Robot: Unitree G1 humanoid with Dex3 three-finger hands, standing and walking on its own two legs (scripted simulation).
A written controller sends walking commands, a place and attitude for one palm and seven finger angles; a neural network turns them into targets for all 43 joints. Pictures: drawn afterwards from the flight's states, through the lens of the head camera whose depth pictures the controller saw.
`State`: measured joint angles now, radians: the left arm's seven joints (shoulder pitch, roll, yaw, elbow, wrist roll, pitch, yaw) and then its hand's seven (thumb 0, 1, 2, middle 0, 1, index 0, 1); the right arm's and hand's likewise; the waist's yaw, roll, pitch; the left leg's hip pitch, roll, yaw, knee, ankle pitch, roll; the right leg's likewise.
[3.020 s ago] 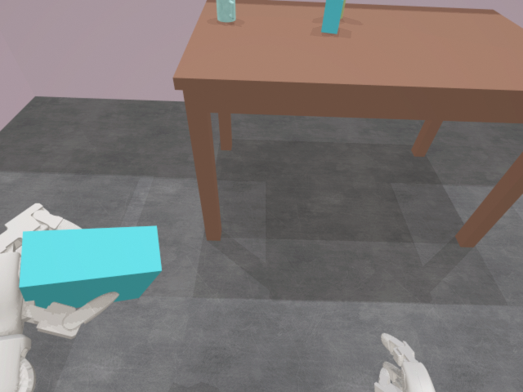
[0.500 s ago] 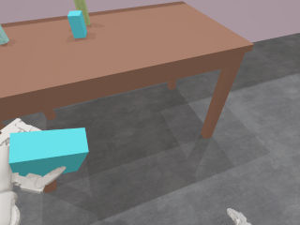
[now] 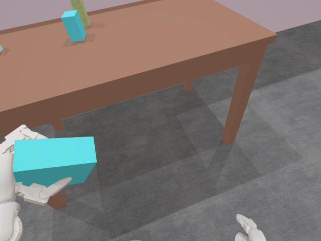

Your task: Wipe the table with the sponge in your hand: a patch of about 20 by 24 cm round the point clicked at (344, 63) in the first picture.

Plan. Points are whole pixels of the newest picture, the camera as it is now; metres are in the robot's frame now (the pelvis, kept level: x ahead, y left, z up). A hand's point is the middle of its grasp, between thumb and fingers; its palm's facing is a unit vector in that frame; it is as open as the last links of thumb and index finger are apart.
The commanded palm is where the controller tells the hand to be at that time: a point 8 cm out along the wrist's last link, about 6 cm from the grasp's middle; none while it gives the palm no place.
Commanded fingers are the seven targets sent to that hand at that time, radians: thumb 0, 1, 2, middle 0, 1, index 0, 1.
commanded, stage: take the last steps up to it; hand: left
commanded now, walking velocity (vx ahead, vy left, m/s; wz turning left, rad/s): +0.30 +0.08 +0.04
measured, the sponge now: (67, 163) +0.23 +0.20 +0.14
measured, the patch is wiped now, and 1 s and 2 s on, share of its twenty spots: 0.00 0.00 0.00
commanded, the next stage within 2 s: come to a stop and stand still in 1.10 s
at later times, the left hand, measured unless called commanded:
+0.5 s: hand (50, 120) +0.32 +0.27 +0.17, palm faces +0.44 -0.82 -0.37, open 9.8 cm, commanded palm +0.27 +0.30 +0.19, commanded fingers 0.00 0.10 1.30 -1.20 -1.60 -1.20 -1.60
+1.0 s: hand (93, 94) +0.42 +0.20 +0.16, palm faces +0.37 -0.81 -0.46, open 9.8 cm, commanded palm +0.35 +0.25 +0.19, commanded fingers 0.00 0.10 1.30 -1.20 -1.60 -1.20 -1.60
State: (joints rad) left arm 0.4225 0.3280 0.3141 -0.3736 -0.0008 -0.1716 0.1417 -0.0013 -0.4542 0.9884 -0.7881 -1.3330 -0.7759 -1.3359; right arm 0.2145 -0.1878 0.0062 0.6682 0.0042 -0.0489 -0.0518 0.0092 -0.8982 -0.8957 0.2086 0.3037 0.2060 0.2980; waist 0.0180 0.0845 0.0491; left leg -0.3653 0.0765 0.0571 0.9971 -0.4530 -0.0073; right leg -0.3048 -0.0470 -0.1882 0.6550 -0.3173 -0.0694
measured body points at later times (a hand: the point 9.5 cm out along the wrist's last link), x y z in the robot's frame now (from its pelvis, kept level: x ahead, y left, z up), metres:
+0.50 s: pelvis +0.11 +0.02 +0.00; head +0.12 +0.03 +0.45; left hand +0.30 +0.31 +0.19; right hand +0.27 -0.22 -0.08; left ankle +0.14 +0.13 -0.72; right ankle +0.03 -0.07 -0.68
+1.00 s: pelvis +0.20 -0.03 +0.01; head +0.24 -0.05 +0.46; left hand +0.39 +0.24 +0.19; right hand +0.37 -0.27 -0.10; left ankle +0.18 +0.13 -0.62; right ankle +0.23 -0.10 -0.72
